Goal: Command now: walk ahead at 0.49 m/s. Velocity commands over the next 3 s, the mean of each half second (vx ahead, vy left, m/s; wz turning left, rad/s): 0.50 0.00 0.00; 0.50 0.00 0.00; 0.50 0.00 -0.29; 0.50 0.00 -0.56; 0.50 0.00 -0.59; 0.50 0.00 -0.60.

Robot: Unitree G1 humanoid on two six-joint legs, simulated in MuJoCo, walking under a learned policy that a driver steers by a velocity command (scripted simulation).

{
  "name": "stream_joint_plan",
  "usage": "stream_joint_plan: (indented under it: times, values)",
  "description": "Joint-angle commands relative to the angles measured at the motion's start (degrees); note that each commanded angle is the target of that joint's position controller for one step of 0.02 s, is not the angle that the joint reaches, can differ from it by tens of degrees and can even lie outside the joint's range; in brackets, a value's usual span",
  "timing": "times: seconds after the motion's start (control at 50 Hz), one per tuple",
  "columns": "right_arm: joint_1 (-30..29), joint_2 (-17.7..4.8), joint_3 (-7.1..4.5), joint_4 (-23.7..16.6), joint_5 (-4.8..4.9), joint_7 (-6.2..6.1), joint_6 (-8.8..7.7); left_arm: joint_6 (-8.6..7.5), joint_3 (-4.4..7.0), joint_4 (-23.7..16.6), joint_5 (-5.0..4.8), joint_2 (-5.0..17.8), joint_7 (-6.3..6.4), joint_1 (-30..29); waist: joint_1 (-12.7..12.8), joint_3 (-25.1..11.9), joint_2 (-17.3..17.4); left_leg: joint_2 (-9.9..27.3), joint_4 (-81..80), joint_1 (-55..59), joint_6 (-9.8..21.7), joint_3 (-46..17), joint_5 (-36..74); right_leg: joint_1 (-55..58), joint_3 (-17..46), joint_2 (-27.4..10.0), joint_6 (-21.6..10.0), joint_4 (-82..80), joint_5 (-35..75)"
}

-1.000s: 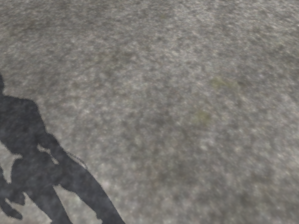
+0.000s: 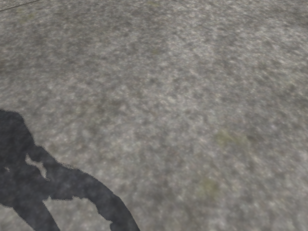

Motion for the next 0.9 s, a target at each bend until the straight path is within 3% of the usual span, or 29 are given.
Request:
stream_joint_plan:
  times: [0.02, 0.12, 0.18, 0.22, 0.26, 0.28, 0.3, 0.32, 0.34, 0.36, 0.38, 0.4, 0.42, 0.44, 0.46, 0.5, 0.56, 0.64, 0.76, 0.82, 0.84, 0.86, 0.88, 0.9]
  values:
    - [-2.21, -7.6, -1.23, -3.18, 0.1, -1.15, -0.93, 0.32, 0.68, -2.43, 0.68, 2.4, 0.38, 1.9, 2.66, 3.03, 4.44, 16.27, -11.65, -5.27, 9.85, -12.5, 3.63, -1.85, 0.16, -2.45, 1.59, -8.21, 8.63]
    - [3.37, -9.48, -1.57, -1.86, 1.15, -2.0, -0.06, -0.32, 0.27, -5.19, 0.01, 1.65, -0.53, -8.9, -1.31, 3.25, 4.76, 15.55, -10.38, 0.77, 7.03, -9.32, 4.08, 0.25, -2.44, 0.64, 2.22, -26.53, 17.55]
    - [6.12, -9.62, -1.69, -0.6, 1.46, -2.02, 0.64, -0.6, 0.08, -6.93, -0.49, 1.98, -1.58, -13.49, -2.84, 4.44, 5.27, 17.61, -7.96, 6.21, 6.74, -9.85, 3.07, -0.16, -2.66, 1.56, 1.75, -31.54, 14.92]
    - [6.54, -9.95, -1.94, -0.17, 1.48, -2.16, 1.21, -1.06, 0.2, -7.94, -0.59, 2.76, -2.34, -14.52, -2.46, 4.62, 5.67, 19.38, -5.51, 9.7, 6.11, -10.67, 3.68, 0.39, -2.61, 2.08, 0.33, -34.06, 10.76]
    - [5.21, -10.83, -2.28, -0.32, 1.53, -2.27, 1.82, -1.56, 0.86, -7.55, -0.54, 4.33, -2.74, -10.98, 0.2, 2.85, 6.74, 20.01, -1.07, 11.04, 5.0, -10.8, 10.45, 6.58, -3.89, 3.71, -1.38, -36.38, 6.8]
    - [3.9, -10.62, -2.13, -0.7, 1.37, -2.28, 2.11, -1.71, 1.88, -5.91, -0.41, 6.0, -2.64, -5.14, 3.55, -0.39, 6.66, 18.01, 5.78, 10.33, 3.81, -8.95, 19.98, 14.71, -5.47, 5.63, -2.64, -37.71, 6.05]
    - [3.32, -8.73, -1.39, -1.42, 0.72, -2.24, 2.23, -1.85, 3.5, -2.75, -0.3, 9.41, -2.24, 5.72, 7.9, -7.36, 4.91, 14.43, 19.0, 4.96, 2.04, -5.93, 23.18, 29.54, -3.6, 4.24, -4.94, -36.91, 7.25]
    - [7.24, -3.67, 0.32, -3.09, 0.07, -1.96, 1.42, -1.68, 5.08, -1.13, 0.89, 15.96, -1.94, 15.4, 8.7, -17.23, -6.24, 7.31, 42.17, -15.28, -1.88, -1.24, 6.29, 52.77, 17.16, -10.44, -12.34, -37.59, 5.18]
    - [9.55, -1.39, 1.14, -2.4, 1.01, -1.62, -0.11, -1.32, 4.64, -0.21, 0.65, 14.37, -2.27, 17.63, 8.0, -22.23, -15.04, 1.63, 55.21, -29.44, -2.97, -6.44, -23.91, 61.02, 38.32, -16.82, -17.44, -46.82, -2.07]
    - [5.32, -8.11, -0.51, -3.12, 2.34, -1.39, -1.17, -1.48, 3.2, -0.92, 0.36, 9.89, -2.36, 13.77, 7.83, -15.45, -9.4, 5.51, 60.75, -34.92, -1.63, -10.81, -22.17, 55.46, 33.83, -14.96, -14.55, -47.95, -4.14]
    - [0.65, -9.48, -0.89, -4.6, 2.89, -1.4, -1.55, -1.38, 2.4, -2.27, 0.33, 7.49, -2.29, 8.39, 6.36, -9.64, -5.8, 8.64, 59.99, -35.31, -0.83, -9.3, -16.81, 47.43, 24.8, -12.89, -12.33, -48.57, -0.39]
    - [-1.59, -8.77, -1.01, -4.92, 2.25, -1.73, -1.31, -1.32, 1.79, -2.98, 0.53, 5.89, -2.56, 3.9, 4.5, -5.65, -1.39, 11.01, 56.46, -32.81, -1.15, -8.03, -12.07, 39.27, 18.38, -10.27, -11.25, -50.71, 4.66]
    - [-1.89, -8.23, -1.45, -4.95, 1.47, -2.04, -0.59, -1.46, 1.34, -3.22, 0.78, 4.34, -2.79, 1.74, 2.76, -3.52, -1.32, 12.81, 52.63, -29.8, -1.4, -8.09, -9.07, 34.04, 13.93, -7.93, -10.22, -52.7, 7.4]
    - [-0.83, -6.88, -1.43, -4.71, 1.31, -2.07, 0.27, -1.48, 1.14, -2.75, 1.04, 3.65, -3.01, 1.31, 1.49, -2.62, -2.13, 13.47, 50.74, -26.78, -1.73, -7.93, -7.32, 30.66, 11.25, -6.48, -9.84, -54.45, 8.72]
    - [0.12, -5.55, -1.34, -4.35, 1.25, -2.13, 0.95, -1.63, 1.22, -2.06, 1.03, 3.77, -3.08, 2.17, 0.93, -2.18, -2.16, 13.45, 49.62, -25.45, -2.12, -7.37, -6.35, 28.93, 9.33, -5.69, -10.21, -55.54, 11.17]
    - [-1.11, -5.1, -1.5, -5.01, 1.04, -2.3, 1.69, -1.84, 1.66, -0.67, 1.04, 5.4, -2.7, 4.3, 0.4, -0.67, -1.31, 13.69, 46.45, -27.46, -2.96, -6.95, -3.35, 28.22, 6.39, -5.35, -10.91, -56.88, 16.11]
    - [-7.83, -5.01, -1.74, -7.35, 0.56, -2.33, 1.76, -1.34, 1.9, 0.74, 0.97, 6.38, -1.69, 7.26, 1.71, 1.04, -0.54, 13.8, 37.33, -32.51, -4.12, -6.74, 4.06, 30.42, 4.02, -5.23, -10.65, -57.85, 18.8]
    - [-15.94, -3.83, -1.34, -9.54, 0.83, -1.69, 1.31, -0.84, 1.9, 2.07, 0.45, 7.11, -0.88, 10.28, 4.05, 2.73, -1.02, 12.0, 24.05, -30.37, -4.16, -4.89, 12.99, 31.41, 0.64, -3.71, -8.97, -58.97, 15.62]
    - [-24.22, -4.2, -0.96, -12.86, 1.52, 0.02, 0.51, 0.4, 2.4, 5.09, -0.16, 7.81, -0.34, 14.73, 5.89, 5.64, -1.23, 10.47, 15.25, -31.68, -2.4, -4.39, 9.16, 40.99, 0.85, -7.44, -8.42, -55.62, 15.6]
    - [-20.73, -6.18, -1.74, -12.6, 1.54, 0.63, -0.06, 1.11, 2.94, 5.06, -0.25, 9.03, -0.05, 12.82, 2.89, 2.9, -2.69, 8.02, 13.13, -23.19, -0.25, -2.4, 3.24, 42.98, 0.37, -8.12, -6.99, -49.85, 27.77]
    - [-15.32, -7.7, -2.66, -11.09, 1.43, 0.47, -0.13, 1.41, 2.97, 4.79, -0.18, 9.23, -0.04, 11.48, -0.25, -0.48, -3.19, 5.88, 12.39, -14.87, 0.85, -0.52, 2.81, 42.05, -1.05, -6.65, -6.03, -43.67, 37.34]
    - [-5.19, -10.46, -4.17, -7.84, 1.38, 0.08, -0.07, 1.66, 2.45, 4.31, 0.17, 7.96, -0.07, 10.77, -4.63, -6.44, -2.15, 5.33, 12.66, -0.89, 2.58, -0.47, 4.06, 37.37, -3.29, -3.41, -4.4, -32.08, 39.99]
    - [5.59, -15.22, -5.4, -5.75, 0.66, -0.57, 0.13, 1.54, 1.48, 2.82, 1.26, 6.09, -0.07, 11.61, -7.37, -15.32, 5.77, 17.13, 13.4, 17.55, 6.47, -14.56, 4.58, 23.9, -6.01, 0.79, -2.26, -12.51, 21.38]
    - [7.63, -17.35, -5.59, -4.73, 0.4, -0.1, 0.32, 0.13, -0.67, 3.26, 0.68, -2.1, -0.9, 19.05, -2.83, -22.2, 20.75, 28.3, 5.07, 34.09, 15.19, -42.15, -7.08, 2.14, -2.22, 11.33, 0.73, 5.34, -19.22]
Next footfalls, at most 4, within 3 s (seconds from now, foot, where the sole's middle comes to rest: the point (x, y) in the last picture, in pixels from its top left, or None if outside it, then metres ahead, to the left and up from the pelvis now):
0.30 right None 0.33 -0.17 -0.78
0.86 left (138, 203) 0.65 0.07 -0.78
1.46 right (184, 147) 0.95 -0.17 -0.78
1.96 left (161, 103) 1.28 -0.06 -0.78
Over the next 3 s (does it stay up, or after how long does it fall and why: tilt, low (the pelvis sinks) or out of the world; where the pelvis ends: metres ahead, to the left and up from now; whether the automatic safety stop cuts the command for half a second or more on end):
stays up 1.51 -0.47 -0.02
